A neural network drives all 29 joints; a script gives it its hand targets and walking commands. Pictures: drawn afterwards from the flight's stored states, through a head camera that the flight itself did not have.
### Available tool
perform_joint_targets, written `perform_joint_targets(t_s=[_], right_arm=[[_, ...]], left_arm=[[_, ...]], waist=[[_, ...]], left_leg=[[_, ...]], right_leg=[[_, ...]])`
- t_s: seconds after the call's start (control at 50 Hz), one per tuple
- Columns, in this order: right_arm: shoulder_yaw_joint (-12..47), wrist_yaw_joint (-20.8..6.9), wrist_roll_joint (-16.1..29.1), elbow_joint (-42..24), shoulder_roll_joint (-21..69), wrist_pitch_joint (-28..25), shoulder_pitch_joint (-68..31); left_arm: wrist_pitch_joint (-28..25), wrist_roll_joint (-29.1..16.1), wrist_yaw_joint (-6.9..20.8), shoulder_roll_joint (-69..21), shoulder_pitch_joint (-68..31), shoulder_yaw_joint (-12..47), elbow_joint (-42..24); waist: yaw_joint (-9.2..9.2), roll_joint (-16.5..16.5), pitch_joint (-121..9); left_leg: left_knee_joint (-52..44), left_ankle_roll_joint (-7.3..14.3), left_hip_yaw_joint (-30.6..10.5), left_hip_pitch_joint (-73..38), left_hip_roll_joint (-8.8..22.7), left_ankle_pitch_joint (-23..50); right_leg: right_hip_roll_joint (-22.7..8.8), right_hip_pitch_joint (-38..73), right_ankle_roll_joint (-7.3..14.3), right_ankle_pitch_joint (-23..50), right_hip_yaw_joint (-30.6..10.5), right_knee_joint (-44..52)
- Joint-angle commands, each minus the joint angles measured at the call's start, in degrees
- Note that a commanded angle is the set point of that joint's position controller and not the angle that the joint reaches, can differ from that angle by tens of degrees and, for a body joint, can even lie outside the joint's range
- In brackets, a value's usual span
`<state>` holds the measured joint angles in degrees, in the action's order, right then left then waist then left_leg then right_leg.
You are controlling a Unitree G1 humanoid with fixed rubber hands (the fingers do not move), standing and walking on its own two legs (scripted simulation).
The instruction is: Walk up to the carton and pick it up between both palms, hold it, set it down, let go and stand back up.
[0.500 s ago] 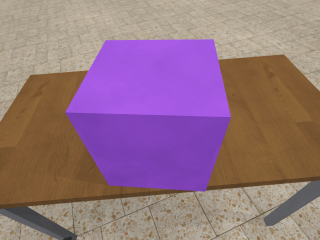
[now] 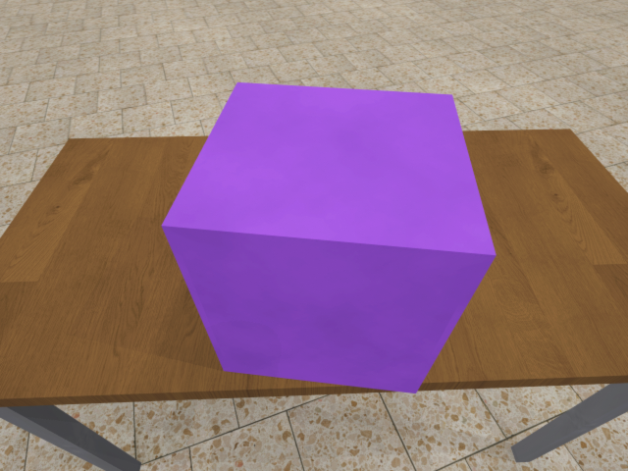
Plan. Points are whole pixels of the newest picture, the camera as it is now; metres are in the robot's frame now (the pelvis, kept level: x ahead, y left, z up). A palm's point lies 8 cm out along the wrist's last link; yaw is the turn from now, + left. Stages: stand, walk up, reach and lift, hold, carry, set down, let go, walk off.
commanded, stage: walk up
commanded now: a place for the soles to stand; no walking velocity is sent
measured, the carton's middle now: (329, 243) +0.39 +0.02 +0.10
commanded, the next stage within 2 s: reach and lift in 0.50 s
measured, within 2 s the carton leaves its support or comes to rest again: neither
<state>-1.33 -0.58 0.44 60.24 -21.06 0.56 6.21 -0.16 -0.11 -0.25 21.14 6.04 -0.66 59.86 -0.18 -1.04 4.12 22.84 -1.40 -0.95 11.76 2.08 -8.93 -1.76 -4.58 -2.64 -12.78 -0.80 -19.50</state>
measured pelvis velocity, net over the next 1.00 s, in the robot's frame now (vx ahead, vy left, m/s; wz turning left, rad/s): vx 0.01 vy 0.00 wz -0.07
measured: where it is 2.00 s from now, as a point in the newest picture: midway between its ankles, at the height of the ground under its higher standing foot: outside the picture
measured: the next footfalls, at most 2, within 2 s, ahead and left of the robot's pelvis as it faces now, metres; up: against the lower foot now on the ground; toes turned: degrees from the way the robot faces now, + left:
none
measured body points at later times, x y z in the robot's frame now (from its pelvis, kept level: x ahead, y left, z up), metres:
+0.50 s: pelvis -0.01 +0.00 +0.00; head +0.00 +0.01 +0.45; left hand +0.05 +0.31 -0.13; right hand +0.09 -0.31 -0.12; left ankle +0.04 +0.13 -0.74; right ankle -0.02 -0.15 -0.74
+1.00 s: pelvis +0.01 +0.00 -0.01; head +0.01 +0.02 +0.44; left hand +0.20 +0.26 -0.09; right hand +0.16 -0.31 -0.06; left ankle +0.04 +0.13 -0.74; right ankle -0.02 -0.15 -0.74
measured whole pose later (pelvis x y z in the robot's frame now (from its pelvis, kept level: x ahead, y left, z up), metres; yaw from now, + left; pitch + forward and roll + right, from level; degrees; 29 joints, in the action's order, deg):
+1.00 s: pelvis +0.01 +0.00 -0.01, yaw -4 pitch -6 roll +0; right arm -3.9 -4.3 2.6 36.4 -19.9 4.6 8.3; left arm 32.7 3.1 -0.2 17.2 8.8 -5.9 21.2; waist -0.1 -3.4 5.8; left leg 26.6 -2.1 4.3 6.8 4.1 -13.6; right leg -1.8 -2.4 -2.6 -16.8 -3.1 -25.0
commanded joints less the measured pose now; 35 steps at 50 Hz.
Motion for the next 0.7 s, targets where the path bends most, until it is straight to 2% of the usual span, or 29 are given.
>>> perform_joint_targets(t_s=[0.0,0.06,0.12,0.16,0.18,0.2,0.22,0.24,0.26,0.3,0.34,0.38,0.4,0.42,0.44,0.46,0.48,0.5,0.52,0.54,0.56,0.58,0.6,0.62,0.64,0.66,0.68], right_arm=[[-2.6,0.9,0.1,-2.6,-11.7,-1.2,-1.7],[-3.0,0.8,0.0,-2.5,-12.4,-1.1,-2.9],[-2.9,1.0,-0.2,-2.6,-12.5,-1.3,-2.6],[-3.0,1.1,-0.2,-2.7,-13.2,-1.4,-2.8],[-3.1,1.1,0.0,-2.6,-13.0,-1.2,-2.8],[-2.8,0.9,0.2,-2.4,-12.5,-1.1,-2.4],[-3.2,0.9,0.1,-3.0,-13.0,-1.1,-2.3],[-3.2,0.8,-0.2,-2.5,-12.8,-0.9,-2.1],[-3.0,0.7,0.1,-2.4,-12.7,-1.0,-2.3],[-3.1,0.7,0.2,-2.8,-12.8,-1.0,-2.4],[-3.0,0.5,0.1,-2.3,-12.3,-0.7,-2.1],[-2.8,0.6,0.0,-2.4,-12.2,-0.7,-2.1],[-2.9,0.5,-0.3,-2.4,-11.7,-0.9,-2.3],[-2.9,0.6,-0.4,-2.5,-12.4,-1.0,-2.5],[-2.8,0.6,-0.1,-2.6,-12.1,-1.0,-1.8],[-2.8,0.6,-0.3,-2.7,-12.2,-1.0,-2.8],[-3.0,0.7,-0.4,-2.7,-12.7,-1.0,-2.6],[-7.8,-0.6,-8.7,-11.0,-1.0,-7.1,-27.3],[-9.6,-2.5,-6.8,-12.2,-4.3,-7.2,-20.2],[-11.3,-3.2,-5.6,-13.7,-6.0,-6.2,-18.3],[-11.7,-3.8,-5.1,-12.3,-6.7,-4.8,-16.1],[-11.3,-4.1,-4.1,-11.8,-6.6,-4.3,-14.6],[-10.4,-4.6,-3.3,-11.0,-7.5,-3.5,-12.3],[-9.9,-4.6,-2.3,-10.3,-9.4,-3.1,-9.0],[-8.5,-4.6,-1.1,-11.4,-10.2,-3.1,-7.4],[-7.8,-4.6,-0.7,-12.7,-11.2,-3.1,-6.7],[-7.0,-4.4,0.3,-15.7,-11.7,-3.3,-6.5]], left_arm=[[-1.3,0.0,-0.6,11.3,-1.0,-2.7,-2.5],[-1.2,0.2,-0.4,12.5,-1.0,-2.9,-2.2],[-1.5,0.3,-0.5,11.5,-0.9,-2.8,-1.4],[-1.6,0.2,-0.6,11.8,-0.6,-2.8,-1.5],[-1.5,0.2,-0.6,11.5,-0.3,-2.6,-1.3],[-1.6,0.3,-0.7,11.9,-0.4,-2.9,-1.1],[-1.7,0.4,-0.6,12.2,-0.4,-2.8,-1.7],[-1.7,0.7,-0.5,12.5,-1.1,-3.0,-1.3],[-1.6,0.4,-0.5,11.8,-0.9,-2.8,-1.4],[-1.6,0.3,-0.4,13.3,-0.4,-3.2,-1.4],[-1.6,0.5,-0.3,13.0,-0.2,-3.0,-1.4],[-1.6,0.3,-0.3,12.5,0.6,-3.0,-1.5],[-1.6,0.4,-0.3,12.2,-0.5,-2.9,-1.9],[-1.6,0.3,-0.2,12.3,0.0,-2.7,-2.2],[-1.6,0.2,-0.3,12.4,-0.6,-3.2,-2.5],[-1.5,0.5,-0.3,12.2,0.1,-3.0,-2.1],[-1.7,0.5,-0.3,12.7,0.1,-3.1,-2.3],[9.9,-3.3,-1.3,12.1,-23.7,-2.7,-26.8],[16.2,-5.0,-1.6,11.3,-18.7,-1.1,-28.1],[19.3,-5.4,-1.1,11.2,-18.7,-0.4,-30.2],[22.4,-3.6,-0.7,10.6,-17.6,-1.1,-31.2],[24.9,-1.5,-1.2,9.6,-17.4,-1.3,-35.1],[26.7,1.8,-1.8,9.5,-14.4,-3.8,-37.5],[28.0,3.7,-1.8,9.9,-10.4,-6.1,-39.4],[28.9,4.5,-1.5,10.2,-7.2,-6.9,-41.1],[29.7,5.1,-1.3,10.3,-4.9,-8.0,-40.5],[29.8,5.5,-1.5,10.2,-4.5,-8.9,-42.3]], waist=[[0.55,4.1,-5.0],[0.23,1.7,-4.7],[0.17,3.0,-6.2],[0.36,1.9,-6.5],[0.52,2.1,-4.5],[0.02,-0.3,-5.3],[-0.16,1.2,-5.7],[-0.2,-0.2,-4.1],[-0.11,2.3,-5.7],[0.04,0.7,-5.7],[-0.31,1.4,-3.2],[0.28,1.2,-3.4],[-0.1,1.4,-2.7],[-0.01,2.9,-3.1],[-0.29,2.1,-4.1],[0.77,1.9,-4.3],[0.3,0.0,-4.1],[-2.24,-3.0,-4.1],[-3.8,-5.4,0.9],[-3.87,-6.9,-1.4],[-3.97,-5.3,-3.2],[-4.03,-1.0,-4.9],[-2.9,5.3,-8.5],[-1.71,7.4,-11.9],[-1.25,6.2,-14.9],[-0.55,3.3,-13.4],[0.2,2.6,-13.5]], left_leg=[[-4.6,3.3,-5.7,-2.6,6.5,7.5],[-4.4,2.7,-5.0,-3.8,5.8,6.6],[-4.6,3.3,-5.8,-4.5,6.2,7.5],[-3.6,3.8,-6.1,-5.1,6.0,8.5],[-4.0,3.7,-6.6,-3.2,5.7,7.2],[-4.1,3.2,-6.4,-4.6,5.9,7.0],[-4.1,3.5,-6.2,-5.5,5.3,4.6],[-4.3,3.4,-6.4,-4.8,5.6,5.7],[-4.5,3.7,-6.7,-4.2,5.3,5.7],[-3.3,3.0,-6.1,-5.1,5.1,4.9],[-3.6,2.9,-5.7,-3.7,4.6,3.8],[-4.4,3.3,-7.1,-1.9,4.8,1.2],[-5.0,3.1,-6.3,-2.5,4.5,1.1],[-4.6,3.5,-6.7,-2.6,4.8,1.8],[-5.2,3.6,-7.8,-1.6,4.9,0.7],[-5.6,3.2,-8.0,-1.4,4.7,0.8],[-4.7,3.5,-7.0,-2.2,4.6,2.6],[5.5,-4.2,8.3,-2.3,-3.1,-15.2],[8.9,-3.2,6.7,-5.5,-4.4,-17.4],[10.4,-1.6,7.0,-9.9,-4.4,-16.6],[11.3,-1.6,7.0,-8.2,-3.5,-14.8],[10.2,-1.7,6.3,-5.3,-2.1,-12.5],[8.7,-2.3,5.1,-2.3,-0.1,-9.3],[9.5,-2.9,4.5,-3.6,0.9,-3.2],[9.7,-3.0,4.3,-6.9,1.0,-0.1],[9.4,-2.0,4.6,-8.9,0.0,-1.9],[9.0,-1.5,4.9,-8.8,-0.4,-2.7]], right_leg=[[-5.3,-0.7,2.5,3.4,-1.8,3.5],[-5.1,-2.1,2.4,3.9,-2.0,4.0],[-5.5,-1.9,2.7,3.2,-1.2,3.8],[-5.4,-1.8,2.6,4.8,-1.4,3.8],[-5.4,-1.9,2.7,3.2,-1.2,4.3],[-5.7,-2.8,3.0,2.8,-1.3,4.7],[-5.9,-3.5,3.4,2.4,-2.0,4.9],[-5.8,-4.0,3.2,1.8,-1.5,5.1],[-5.6,-2.4,2.9,1.8,-1.0,4.5],[-5.8,-3.6,3.0,0.9,-1.6,5.3],[-6.0,-5.0,3.2,-1.1,-1.9,5.7],[-6.2,-3.3,3.2,-2.8,-1.7,5.7],[-6.1,-4.8,3.5,-3.5,-2.4,6.2],[-6.2,-4.3,3.3,-2.8,-2.3,6.0],[-6.0,-2.9,3.3,-2.8,-1.1,5.4],[-5.6,-2.1,2.9,-1.8,-1.2,5.4],[-6.3,-2.8,3.1,-1.3,-1.2,5.6],[1.2,-20.6,4.8,-17.0,5.0,-3.9],[-1.5,-26.9,8.3,-21.5,4.3,-3.6],[-2.6,-30.1,8.1,-20.2,3.6,-4.1],[-2.1,-29.1,7.4,-18.0,3.9,-5.8],[-0.3,-24.3,6.4,-12.0,4.2,-8.0],[2.6,-14.8,5.3,-5.2,5.7,-11.4],[3.6,-9.0,5.0,0.1,6.5,-12.7],[3.9,-7.0,4.5,0.9,6.8,-12.2],[3.6,-8.7,3.8,-1.4,7.1,-10.7],[3.5,-9.0,3.6,-1.7,7.1,-10.2]])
